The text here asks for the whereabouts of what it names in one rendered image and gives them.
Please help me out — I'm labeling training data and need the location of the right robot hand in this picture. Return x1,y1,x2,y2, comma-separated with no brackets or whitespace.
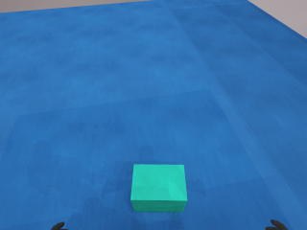
265,219,288,230

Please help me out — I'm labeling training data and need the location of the carton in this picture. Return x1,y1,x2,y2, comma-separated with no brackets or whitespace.
130,164,188,213

